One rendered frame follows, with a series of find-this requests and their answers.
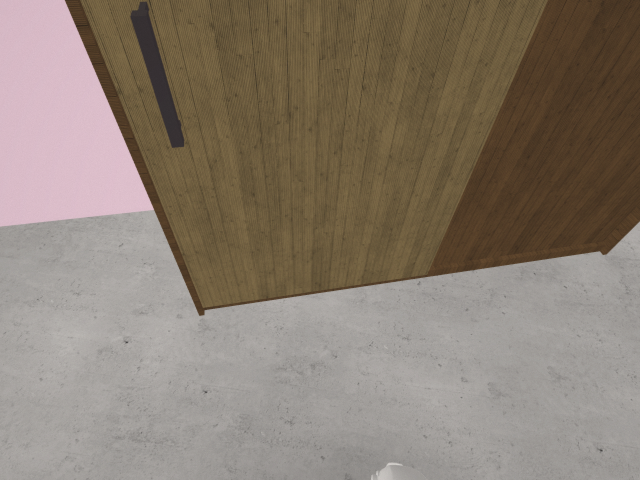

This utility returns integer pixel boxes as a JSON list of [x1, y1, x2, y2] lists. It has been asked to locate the wardrobe door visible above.
[[80, 0, 548, 308], [431, 0, 640, 266]]

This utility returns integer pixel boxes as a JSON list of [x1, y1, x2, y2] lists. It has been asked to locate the handle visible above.
[[130, 2, 184, 148]]

